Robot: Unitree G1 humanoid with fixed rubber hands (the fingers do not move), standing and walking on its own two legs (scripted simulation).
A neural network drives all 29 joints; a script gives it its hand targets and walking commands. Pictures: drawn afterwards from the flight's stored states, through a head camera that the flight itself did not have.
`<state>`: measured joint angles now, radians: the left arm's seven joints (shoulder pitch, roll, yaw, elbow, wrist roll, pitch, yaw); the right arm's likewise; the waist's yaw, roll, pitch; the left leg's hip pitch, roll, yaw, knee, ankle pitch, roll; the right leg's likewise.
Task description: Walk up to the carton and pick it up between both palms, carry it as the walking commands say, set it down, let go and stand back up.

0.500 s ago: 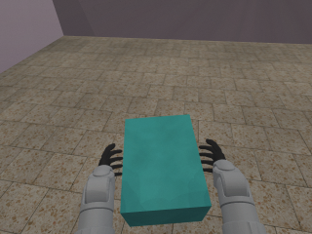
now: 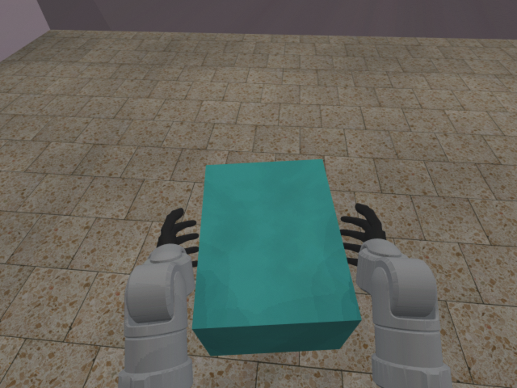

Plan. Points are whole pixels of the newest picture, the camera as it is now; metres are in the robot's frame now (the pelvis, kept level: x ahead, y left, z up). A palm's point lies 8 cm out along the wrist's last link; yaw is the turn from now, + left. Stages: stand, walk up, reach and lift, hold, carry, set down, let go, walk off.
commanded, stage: carry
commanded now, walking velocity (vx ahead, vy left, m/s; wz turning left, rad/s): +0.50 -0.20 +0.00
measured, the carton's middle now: (269, 252) +0.34 +0.00 +0.01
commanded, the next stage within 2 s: none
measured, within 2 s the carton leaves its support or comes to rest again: neither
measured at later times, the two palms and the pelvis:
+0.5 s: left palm (265, 140) +0.59 +0.00 +0.07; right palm (400, 143) +0.58 -0.29 +0.06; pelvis +0.29 -0.13 -0.01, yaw +0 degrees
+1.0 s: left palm (292, 77) +0.89 -0.08 +0.06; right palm (397, 78) +0.86 -0.37 +0.07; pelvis +0.58 -0.20 +0.00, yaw -6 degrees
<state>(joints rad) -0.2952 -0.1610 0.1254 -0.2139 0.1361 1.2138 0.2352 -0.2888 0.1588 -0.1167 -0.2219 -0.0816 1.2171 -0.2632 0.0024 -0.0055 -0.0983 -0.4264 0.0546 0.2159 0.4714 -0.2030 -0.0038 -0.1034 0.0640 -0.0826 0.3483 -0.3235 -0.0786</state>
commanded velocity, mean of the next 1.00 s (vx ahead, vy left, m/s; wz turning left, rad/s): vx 0.32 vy -0.13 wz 0.00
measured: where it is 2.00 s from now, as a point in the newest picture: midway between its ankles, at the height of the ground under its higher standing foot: (325, 261)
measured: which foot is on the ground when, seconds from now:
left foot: down 0.00-0.44, up 0.46-0.84, down 0.86-1.00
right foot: down 0.00-0.04, up 0.06-0.40, down 0.42-0.90, up 0.92-1.00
